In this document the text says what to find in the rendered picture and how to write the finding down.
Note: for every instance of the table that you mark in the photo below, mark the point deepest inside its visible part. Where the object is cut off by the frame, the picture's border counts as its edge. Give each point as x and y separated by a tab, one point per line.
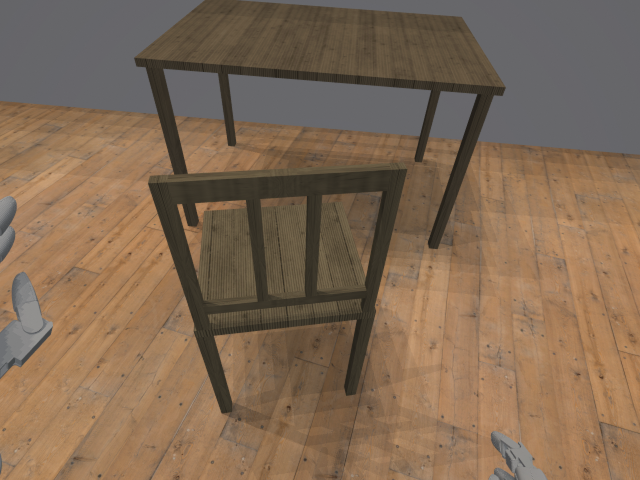
328	44

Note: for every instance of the robot right hand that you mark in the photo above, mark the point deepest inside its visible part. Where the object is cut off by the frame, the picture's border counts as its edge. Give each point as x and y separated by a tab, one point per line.
518	459

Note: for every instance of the robot left hand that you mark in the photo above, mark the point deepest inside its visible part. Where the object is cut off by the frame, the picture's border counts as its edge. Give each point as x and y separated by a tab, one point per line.
22	337

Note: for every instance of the chair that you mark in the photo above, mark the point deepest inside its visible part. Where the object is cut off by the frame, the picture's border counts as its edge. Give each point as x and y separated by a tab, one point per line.
265	268

